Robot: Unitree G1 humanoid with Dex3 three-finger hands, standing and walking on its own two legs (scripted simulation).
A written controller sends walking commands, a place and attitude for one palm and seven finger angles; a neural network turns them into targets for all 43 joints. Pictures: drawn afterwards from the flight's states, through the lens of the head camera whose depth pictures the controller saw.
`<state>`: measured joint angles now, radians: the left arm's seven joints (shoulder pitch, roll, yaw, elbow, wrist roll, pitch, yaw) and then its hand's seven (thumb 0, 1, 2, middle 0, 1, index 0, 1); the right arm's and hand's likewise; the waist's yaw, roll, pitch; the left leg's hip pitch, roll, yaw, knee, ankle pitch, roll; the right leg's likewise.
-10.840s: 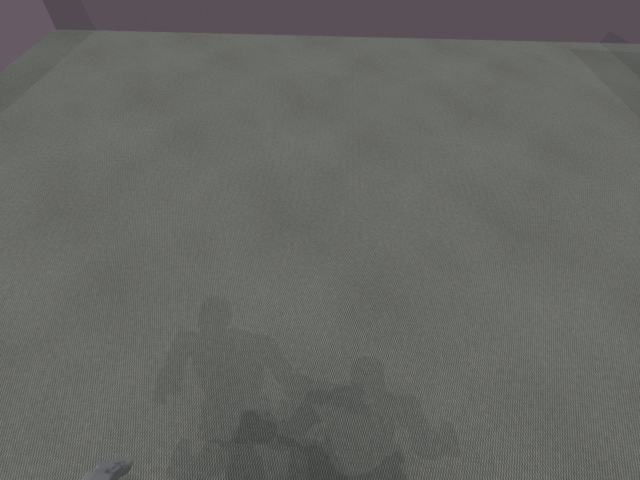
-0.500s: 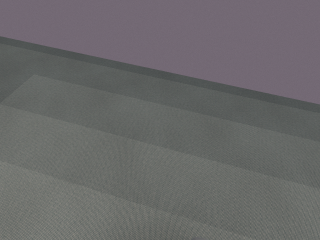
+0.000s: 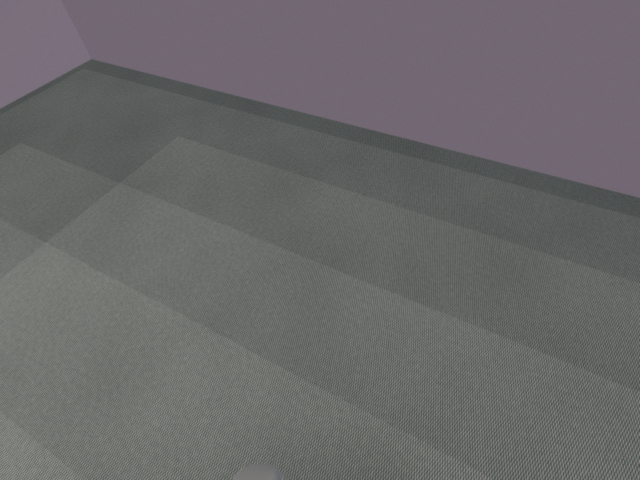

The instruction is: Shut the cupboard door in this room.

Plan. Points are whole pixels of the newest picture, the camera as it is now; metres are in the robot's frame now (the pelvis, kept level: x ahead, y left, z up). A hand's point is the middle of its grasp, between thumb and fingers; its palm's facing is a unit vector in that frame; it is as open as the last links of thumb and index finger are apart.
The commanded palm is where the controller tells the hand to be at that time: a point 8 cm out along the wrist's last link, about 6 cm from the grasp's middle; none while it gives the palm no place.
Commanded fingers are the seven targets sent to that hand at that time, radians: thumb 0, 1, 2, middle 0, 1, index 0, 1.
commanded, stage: turn or walk to find it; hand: left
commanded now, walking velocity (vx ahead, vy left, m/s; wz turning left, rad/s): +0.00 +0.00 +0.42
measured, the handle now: out of the picture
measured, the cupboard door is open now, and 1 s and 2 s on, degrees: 80 80 80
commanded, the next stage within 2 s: none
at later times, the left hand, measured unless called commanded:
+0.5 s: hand out of the picture +0.00 +0.28 -0.17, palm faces +0.24 -0.94 -0.25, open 7.4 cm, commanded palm none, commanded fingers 0.00 0.90 0.90 -0.20 -0.30 -0.20 -0.30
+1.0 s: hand out of the picture -0.05 +0.19 -0.15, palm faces +0.43 -0.86 -0.27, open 7.3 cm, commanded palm none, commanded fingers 0.00 0.90 0.90 -0.20 -0.30 -0.20 -0.30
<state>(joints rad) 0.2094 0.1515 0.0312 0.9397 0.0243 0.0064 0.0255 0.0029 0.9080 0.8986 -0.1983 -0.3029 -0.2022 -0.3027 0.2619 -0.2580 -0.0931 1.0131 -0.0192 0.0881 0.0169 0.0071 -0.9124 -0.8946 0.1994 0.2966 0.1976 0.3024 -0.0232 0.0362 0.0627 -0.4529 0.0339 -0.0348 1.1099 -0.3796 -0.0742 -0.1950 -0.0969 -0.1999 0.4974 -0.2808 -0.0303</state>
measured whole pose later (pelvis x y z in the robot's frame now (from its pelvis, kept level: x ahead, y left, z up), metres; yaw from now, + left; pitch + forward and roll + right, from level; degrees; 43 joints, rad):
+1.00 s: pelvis -0.03 -0.01 +0.00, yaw +26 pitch +0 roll +2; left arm 0.22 0.15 0.03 0.94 0.02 0.00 0.03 0.00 0.91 0.90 -0.20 -0.30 -0.20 -0.30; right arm 0.26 -0.26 -0.09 1.01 -0.02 0.09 0.02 0.01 -0.91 -0.89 0.20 0.30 0.20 0.30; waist -0.02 0.04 0.06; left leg -0.47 0.03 -0.05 1.14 -0.36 -0.07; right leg -0.19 -0.09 -0.20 0.49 -0.29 -0.03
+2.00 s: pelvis -0.05 -0.03 +0.00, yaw +51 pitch -1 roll +3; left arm 0.21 0.15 0.03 0.94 0.02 0.00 0.02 0.00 0.91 0.90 -0.20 -0.30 -0.20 -0.30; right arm 0.27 -0.26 -0.09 1.02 -0.02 0.09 0.02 0.01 -0.91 -0.89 0.20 0.30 0.20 0.30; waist -0.02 0.05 0.06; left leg -0.47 0.02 -0.05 1.17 -0.35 -0.07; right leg -0.20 -0.09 -0.20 0.49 -0.27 -0.04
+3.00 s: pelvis -0.07 -0.07 +0.00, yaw +76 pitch -1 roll +3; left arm 0.19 0.14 0.03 0.93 0.02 0.00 0.03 0.00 0.91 0.90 -0.20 -0.30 -0.20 -0.30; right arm 0.28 -0.26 -0.10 1.02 -0.02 0.08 0.02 0.01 -0.91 -0.89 0.20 0.30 0.20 0.30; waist -0.04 0.05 0.06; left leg -0.49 0.01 -0.06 1.19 -0.33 -0.07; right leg -0.20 -0.08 -0.18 0.48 -0.27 -0.05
